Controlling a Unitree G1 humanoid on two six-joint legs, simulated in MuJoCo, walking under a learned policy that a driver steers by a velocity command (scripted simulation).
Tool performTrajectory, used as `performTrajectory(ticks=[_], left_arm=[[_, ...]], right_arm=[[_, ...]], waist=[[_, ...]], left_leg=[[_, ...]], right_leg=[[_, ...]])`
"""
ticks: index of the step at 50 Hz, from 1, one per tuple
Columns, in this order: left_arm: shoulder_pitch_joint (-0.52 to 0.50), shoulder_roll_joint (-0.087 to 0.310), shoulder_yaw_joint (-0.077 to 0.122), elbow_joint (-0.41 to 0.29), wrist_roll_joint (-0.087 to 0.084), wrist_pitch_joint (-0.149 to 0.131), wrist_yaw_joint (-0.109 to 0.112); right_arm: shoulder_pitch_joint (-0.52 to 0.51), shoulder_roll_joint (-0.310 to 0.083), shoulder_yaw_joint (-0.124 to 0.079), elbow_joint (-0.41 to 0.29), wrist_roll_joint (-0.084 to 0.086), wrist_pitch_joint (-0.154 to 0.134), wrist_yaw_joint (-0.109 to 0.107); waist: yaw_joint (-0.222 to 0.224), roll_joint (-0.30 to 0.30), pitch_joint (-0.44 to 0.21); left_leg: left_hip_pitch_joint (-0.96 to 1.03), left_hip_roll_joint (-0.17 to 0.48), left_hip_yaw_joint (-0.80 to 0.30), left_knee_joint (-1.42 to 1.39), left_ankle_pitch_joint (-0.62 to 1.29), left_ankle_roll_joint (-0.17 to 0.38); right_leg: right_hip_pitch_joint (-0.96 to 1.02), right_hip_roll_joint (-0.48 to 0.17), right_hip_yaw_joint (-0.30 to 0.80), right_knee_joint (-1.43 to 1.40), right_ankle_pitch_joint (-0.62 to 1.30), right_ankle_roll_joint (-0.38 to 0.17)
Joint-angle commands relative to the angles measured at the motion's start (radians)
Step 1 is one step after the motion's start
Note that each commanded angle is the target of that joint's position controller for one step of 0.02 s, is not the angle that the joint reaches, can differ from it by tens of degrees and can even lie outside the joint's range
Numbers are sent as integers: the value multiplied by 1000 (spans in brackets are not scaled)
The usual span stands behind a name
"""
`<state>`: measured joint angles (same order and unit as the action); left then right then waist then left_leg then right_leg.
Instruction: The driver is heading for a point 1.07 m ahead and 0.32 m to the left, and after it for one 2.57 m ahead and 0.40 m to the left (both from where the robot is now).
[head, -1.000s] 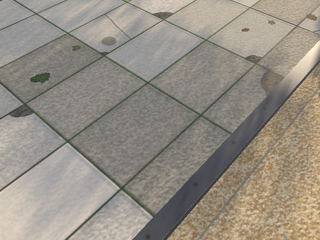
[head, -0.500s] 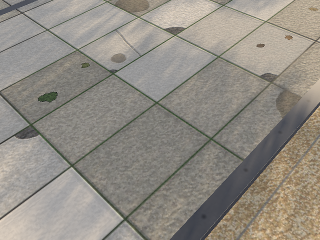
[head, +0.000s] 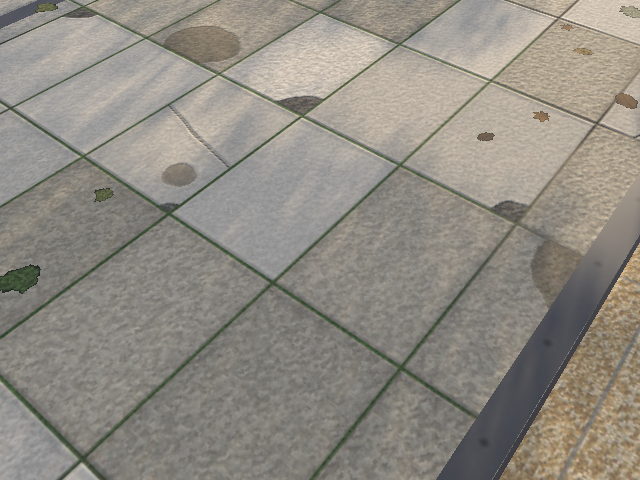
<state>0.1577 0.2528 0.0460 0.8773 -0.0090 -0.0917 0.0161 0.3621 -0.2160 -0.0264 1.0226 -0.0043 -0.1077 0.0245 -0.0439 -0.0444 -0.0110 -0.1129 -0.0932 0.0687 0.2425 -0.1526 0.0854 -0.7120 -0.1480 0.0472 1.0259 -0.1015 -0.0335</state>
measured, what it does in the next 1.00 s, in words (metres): walks ahead, turning left: right foot, then left foot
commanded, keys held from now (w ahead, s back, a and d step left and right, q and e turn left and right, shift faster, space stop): w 0.42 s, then w+q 0.58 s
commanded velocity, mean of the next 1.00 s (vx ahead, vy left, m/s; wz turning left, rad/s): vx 0.50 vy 0.00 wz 0.22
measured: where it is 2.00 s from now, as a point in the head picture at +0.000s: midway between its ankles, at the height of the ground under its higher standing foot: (276, 351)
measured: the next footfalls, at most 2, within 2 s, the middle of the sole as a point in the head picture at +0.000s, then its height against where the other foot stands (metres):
right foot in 0.26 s outside the picture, level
left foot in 0.84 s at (274, 432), level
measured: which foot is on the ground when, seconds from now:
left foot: down 0.00-0.26, up 0.28-0.82, down 0.84-1.00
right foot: up 0.00-0.24, down 0.26-0.86, up 0.88-1.00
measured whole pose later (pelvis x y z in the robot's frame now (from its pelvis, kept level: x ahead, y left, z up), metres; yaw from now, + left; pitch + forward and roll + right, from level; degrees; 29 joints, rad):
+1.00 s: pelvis +0.56 +0.02 -0.01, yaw +16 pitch +2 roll +0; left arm 0.19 0.26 0.05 0.85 -0.01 -0.13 0.00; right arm 0.23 -0.26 -0.08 0.81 0.01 -0.07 0.03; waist -0.01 -0.01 0.04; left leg -0.34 -0.11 0.00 0.46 -0.16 0.11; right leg -0.47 -0.07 0.04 1.21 -0.35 -0.01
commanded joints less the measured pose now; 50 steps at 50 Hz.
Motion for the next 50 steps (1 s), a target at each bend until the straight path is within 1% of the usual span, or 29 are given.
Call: performTrajectory(ticks=[1, 6, 9, 11, 12, 13, 14, 15, 16, 17, 18, 19, 21, 23, 28, 31, 36, 38, 39, 40, 41, 42, 43, 44, 45, 46, 47, 48, 50], left_arm=[[-29, 25, 3, -54, 4, -7, -4], [-200, 23, -7, -104, -11, -14, -29], [-244, 38, -6, -136, -14, -25, -50], [-176, 70, 7, -128, -13, -32, -57], [-63, 102, 26, -96, -12, -34, -56], [132, 159, 54, -39, -11, -34, -48], [303, 265, 79, -8, 13, -31, -41], [341, 249, 72, 7, 12, -25, -47], [283, 164, 47, 0, 2, -27, -46], [174, 130, 35, -23, -3, -26, -43], [92, 101, 24, -39, 2, -25, -46], [54, 75, 17, -42, 9, -27, -51], [59, 57, 13, -21, 15, -31, -57], [87, 84, 21, 2, 18, -36, -49], [149, 108, 27, 38, 25, -31, -18], [165, 118, 27, 47, 20, -30, -7], [231, 129, 34, 83, 9, -4, 3], [212, 146, 40, 78, 3, 10, 8], [193, 162, 44, 68, 2, 17, 12], [179, 178, 48, 59, 2, 23, 16], [159, 188, 50, 49, 3, 32, 21], [147, 186, 46, 35, 1, 33, 23], [168, 140, 28, 2, 26, 18, 19], [242, 18, -11, -37, 19, -25, -5], [124, 119, 13, -55, -16, -66, -21], [52, 135, 16, -84, -37, -81, -25], [35, 125, 17, -81, -21, -81, -17], [34, 136, 30, -79, 2, -70, -8], [62, 121, 36, -93, 15, -41, -7]], right_arm=[[-24, -144, -22, -60, 6, -9, -20], [77, -167, -28, -28, 22, 5, -26], [100, -174, -34, -13, 22, 22, -31], [71, -191, -40, -19, 21, 33, -33], [45, -190, -39, -27, 18, 38, -33], [30, -163, -28, -41, 8, 40, -32], [108, -79, 0, -66, -2, 27, -25], [170, -17, 21, -48, 9, 0, -16], [75, -136, -10, -63, 39, -18, -12], [-14, -170, -19, -95, 50, -28, -14], [-58, -165, -23, -101, 39, -26, -22], [-59, -146, -29, -101, 26, -15, -27], [-11, -94, -27, -89, 23, 14, -29], [-20, -85, -31, -93, 27, 32, -33], [-174, -85, -40, -146, 26, 35, -27], [-268, -74, -35, -180, 23, 31, -13], [-388, -56, -24, -254, 24, 30, 18], [-397, -64, -27, -282, 26, 30, 33], [-377, -77, -34, -290, 26, 30, 38], [-330, -98, -46, -290, 26, 32, 40], [-214, -134, -67, -268, 29, 34, 40], [-50, -198, -102, -229, 30, 37, 30], [83, -304, -131, -207, 29, 46, 5], [52, -339, -127, -234, 24, 36, 9], [67, -252, -106, -231, 16, 34, 8], [17, -199, -94, -238, 16, 29, 5], [-64, -174, -84, -259, 20, 25, 8], [-123, -142, -74, -279, 19, 25, 7], [-147, -141, -70, -296, 14, 26, 0]], waist=[[27, 76, 70], [-36, 87, 96], [-31, 98, 104], [21, 123, 59], [85, 129, -9], [167, 112, -130], [172, -68, -306], [152, -230, -418], [155, -151, -296], [128, -95, -162], [95, -13, -96], [60, -5, -52], [22, -28, -34], [10, -22, -3], [48, -10, 42], [78, -7, 70], [118, 10, 113], [100, -4, 106], [80, -23, 80], [49, -48, 35], [-16, -57, -32], [-98, -27, -120], [-115, 158, -225], [-17, 328, -358], [-77, 201, -332], [-65, 153, -204], [-11, 29, -121], [25, 13, -80], [68, 47, -53]], left_leg=[[-77, 269, -166, -143, 195, 143], [58, 293, -151, -109, 153, 121], [171, 344, -168, -45, 201, 108], [194, 349, -159, 42, 387, 87], [176, 315, -127, 170, 558, 68], [68, 258, -84, 395, 580, 37], [-294, 139, -22, 798, 243, -26], [-537, 19, -137, 1016, -408, -44], [-642, 87, -203, 1113, -381, -21], [-664, 143, -166, 1095, -276, -9], [-614, 186, -145, 1044, -187, -13], [-557, 218, -144, 986, -133, -17], [-476, 236, -136, 931, -87, -26], [-513, 243, -134, 890, -38, -39], [-629, 213, -177, 654, 193, -48], [-608, 191, -134, 507, 285, -41], [-678, 180, -81, 399, 202, -16], [-646, 159, -36, 380, 103, 7], [-578, 129, 1, 379, 50, 23], [-484, 90, 38, 388, 2, 41], [-326, 45, 61, 369, -8, 67], [-67, 24, 24, 307, 47, 107], [236, 238, -307, 293, 86, 182], [517, 452, -899, 110, -57, 389], [509, 417, -845, 59, -77, 326], [387, 379, -674, 63, -15, 277], [215, 333, -555, 50, 83, 241], [89, 298, -476, 32, 165, 222], [-38, 263, -428, -11, 228, 224]], right_leg=[[5, -4, -11, -199, 165, 15], [28, 48, -46, -424, 201, 15], [17, 62, -43, -487, 103, -18], [147, 99, -69, -519, 32, -49], [306, 136, -99, -535, 27, -72], [577, 118, -73, -516, 54, -112], [995, -142, 291, -515, 9, -240], [1160, -269, 679, -680, -135, -325], [1069, -229, 609, -713, -186, -267], [904, -199, 450, -735, -105, -226], [750, -159, 338, -770, -5, -207], [642, -117, 252, -807, 52, -191], [550, -74, 167, -860, 94, -192], [530, -71, 90, -889, 164, -197], [591, -65, -32, -915, 193, -160], [620, -67, -97, -936, 172, -137], [810, -126, -155, -868, 258, -122], [850, -141, -181, -796, 418, -106], [852, -140, -201, -736, 587, -93], [849, -137, -217, -646, 768, -82], [817, -119, -237, -484, 885, -64], [695, -72, -254, -252, 806, -30], [408, 5, -258, 92, 296, 12], [27, 224, -73, 405, -470, 52], [-81, 158, 78, 443, -432, 17], [-119, 114, 57, 391, -343, -6], [-64, 67, 48, 295, -270, -5], [6, 39, 40, 210, -234, 6], [90, 21, 36, 128, -207, 32]])
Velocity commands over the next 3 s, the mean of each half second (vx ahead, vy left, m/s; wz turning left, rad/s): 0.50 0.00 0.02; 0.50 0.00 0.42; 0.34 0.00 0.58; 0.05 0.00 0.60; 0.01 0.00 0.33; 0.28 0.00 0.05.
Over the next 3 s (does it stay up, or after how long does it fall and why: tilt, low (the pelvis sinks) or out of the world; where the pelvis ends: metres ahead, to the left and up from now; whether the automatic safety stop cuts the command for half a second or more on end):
stays up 0.87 0.16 0.00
